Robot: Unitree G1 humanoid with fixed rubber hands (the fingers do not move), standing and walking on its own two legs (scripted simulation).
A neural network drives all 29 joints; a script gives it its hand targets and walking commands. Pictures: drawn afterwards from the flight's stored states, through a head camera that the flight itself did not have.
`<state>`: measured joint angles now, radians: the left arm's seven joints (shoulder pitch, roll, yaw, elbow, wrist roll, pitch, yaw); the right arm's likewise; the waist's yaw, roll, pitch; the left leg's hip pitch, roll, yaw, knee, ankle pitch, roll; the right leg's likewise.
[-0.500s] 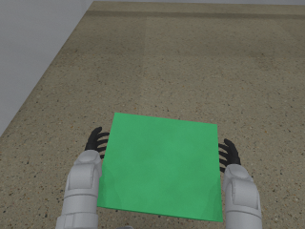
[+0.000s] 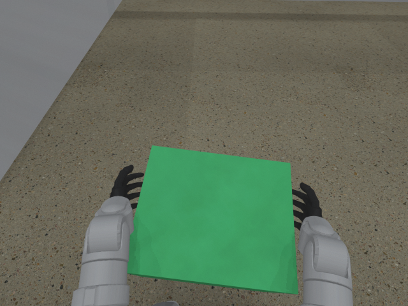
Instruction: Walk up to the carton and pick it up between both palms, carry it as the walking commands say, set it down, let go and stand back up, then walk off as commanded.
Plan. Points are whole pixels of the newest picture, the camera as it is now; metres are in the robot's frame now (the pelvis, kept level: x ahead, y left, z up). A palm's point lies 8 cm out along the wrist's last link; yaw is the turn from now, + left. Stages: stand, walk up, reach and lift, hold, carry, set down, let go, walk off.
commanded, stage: carry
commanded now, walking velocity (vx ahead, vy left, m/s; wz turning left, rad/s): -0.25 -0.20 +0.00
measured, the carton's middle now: (211, 223) +0.30 +0.00 -0.05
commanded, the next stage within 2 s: none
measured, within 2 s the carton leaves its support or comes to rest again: neither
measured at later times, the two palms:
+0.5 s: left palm (163, 212) +0.25 +0.09 +0.08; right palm (377, 250) +0.21 -0.28 +0.06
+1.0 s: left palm (183, 288) +0.14 +0.04 +0.07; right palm out of the picture +0.12 -0.32 +0.03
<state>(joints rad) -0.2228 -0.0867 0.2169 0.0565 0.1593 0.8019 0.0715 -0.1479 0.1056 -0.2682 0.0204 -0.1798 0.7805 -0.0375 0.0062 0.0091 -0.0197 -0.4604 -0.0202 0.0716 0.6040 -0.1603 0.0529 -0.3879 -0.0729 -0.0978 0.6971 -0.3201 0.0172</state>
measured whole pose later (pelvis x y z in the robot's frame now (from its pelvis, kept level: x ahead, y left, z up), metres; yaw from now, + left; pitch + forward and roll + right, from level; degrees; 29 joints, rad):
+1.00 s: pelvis -0.14 -0.12 +0.00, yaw -2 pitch +2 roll +4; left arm -0.22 -0.12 0.22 -0.27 0.10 1.16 0.16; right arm -0.20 0.09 -0.27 -0.27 -0.09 1.16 -0.11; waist 0.01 0.00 0.06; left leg -0.51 0.09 0.07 1.07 -0.52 -0.05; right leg -0.49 -0.01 -0.10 0.71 -0.26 -0.12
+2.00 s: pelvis -0.45 -0.33 -0.04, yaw -1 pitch -2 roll +10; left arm -0.17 -0.14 0.24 -0.20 0.10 1.12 0.11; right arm -0.18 0.08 -0.25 -0.32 -0.09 1.18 -0.13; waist -0.04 0.01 0.06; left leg -0.49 0.06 0.06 1.05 -0.53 -0.09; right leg -0.49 -0.09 0.06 1.13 -0.61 -0.02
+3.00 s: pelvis -0.74 -0.44 +0.00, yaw -1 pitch -3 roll +2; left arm -0.16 -0.13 0.25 -0.33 0.10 1.24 0.13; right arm -0.13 0.13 -0.23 -0.34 -0.10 1.14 -0.11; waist -0.01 -0.05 0.03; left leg -0.27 0.00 0.07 0.65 -0.33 0.01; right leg -0.52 0.03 0.01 0.95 -0.34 -0.04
